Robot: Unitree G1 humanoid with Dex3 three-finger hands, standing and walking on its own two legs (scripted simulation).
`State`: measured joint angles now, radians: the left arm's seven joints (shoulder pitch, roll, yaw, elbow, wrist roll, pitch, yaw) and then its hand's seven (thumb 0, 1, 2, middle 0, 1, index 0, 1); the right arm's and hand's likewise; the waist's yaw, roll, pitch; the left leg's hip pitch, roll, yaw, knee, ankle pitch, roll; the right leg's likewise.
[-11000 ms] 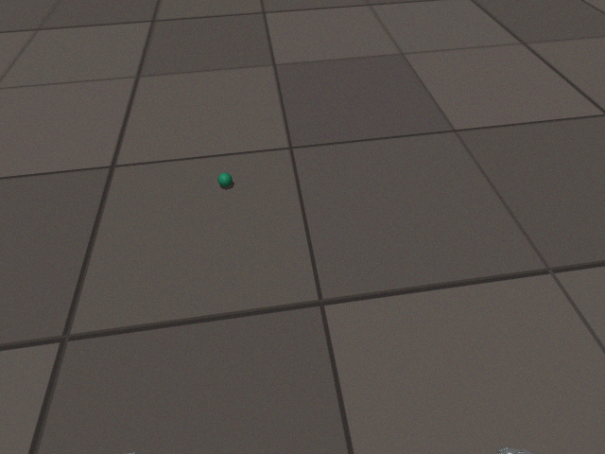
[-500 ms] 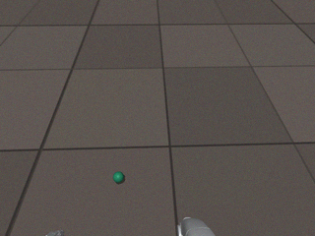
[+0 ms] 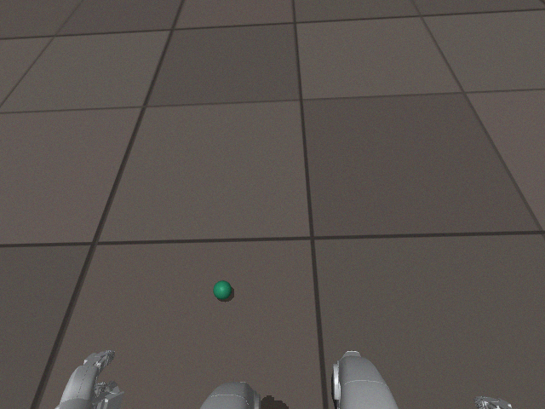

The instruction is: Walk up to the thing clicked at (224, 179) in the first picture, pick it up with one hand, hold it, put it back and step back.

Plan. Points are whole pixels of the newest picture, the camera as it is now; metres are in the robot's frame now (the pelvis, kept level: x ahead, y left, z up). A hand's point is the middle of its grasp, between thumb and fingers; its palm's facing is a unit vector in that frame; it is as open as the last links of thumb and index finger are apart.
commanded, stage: walk up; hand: left
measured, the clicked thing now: (222, 289) +0.54 +0.24 -0.70
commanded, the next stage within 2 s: stand in 0.92 s
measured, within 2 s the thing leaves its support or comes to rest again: neither
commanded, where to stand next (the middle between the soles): +0.12 -0.01 m, yaw -4 degrees
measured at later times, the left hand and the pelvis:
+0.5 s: hand out of the picture +0.05 +0.24 -0.14, palm faces -0.13 -0.93 -0.33, open 7.4 cm; pelvis -0.04 +0.00 +0.02, yaw -5 degrees
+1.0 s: hand out of the picture +0.10 +0.24 -0.10, palm faces -0.12 -0.93 -0.34, open 7.4 cm; pelvis -0.03 +0.00 +0.04, yaw -6 degrees
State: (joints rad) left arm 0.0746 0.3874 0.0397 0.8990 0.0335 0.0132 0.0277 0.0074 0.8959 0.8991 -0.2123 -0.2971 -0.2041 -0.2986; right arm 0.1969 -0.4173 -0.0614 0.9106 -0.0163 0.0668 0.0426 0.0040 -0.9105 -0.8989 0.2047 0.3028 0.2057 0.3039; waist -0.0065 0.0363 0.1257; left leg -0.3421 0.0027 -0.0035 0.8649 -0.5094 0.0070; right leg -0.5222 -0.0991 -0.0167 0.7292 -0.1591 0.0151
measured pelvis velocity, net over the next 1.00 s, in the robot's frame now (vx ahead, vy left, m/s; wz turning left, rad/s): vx -0.03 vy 0.00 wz -0.10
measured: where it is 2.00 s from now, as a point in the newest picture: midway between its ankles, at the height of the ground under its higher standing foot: outside the picture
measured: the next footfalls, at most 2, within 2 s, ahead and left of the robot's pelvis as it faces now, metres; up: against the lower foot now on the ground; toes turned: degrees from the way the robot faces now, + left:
right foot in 0.32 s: -0.01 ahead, -0.13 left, +0.00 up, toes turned -3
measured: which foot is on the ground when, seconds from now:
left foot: down 0.00-1.00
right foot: down 0.00-0.04, up 0.06-0.30, down 0.32-1.00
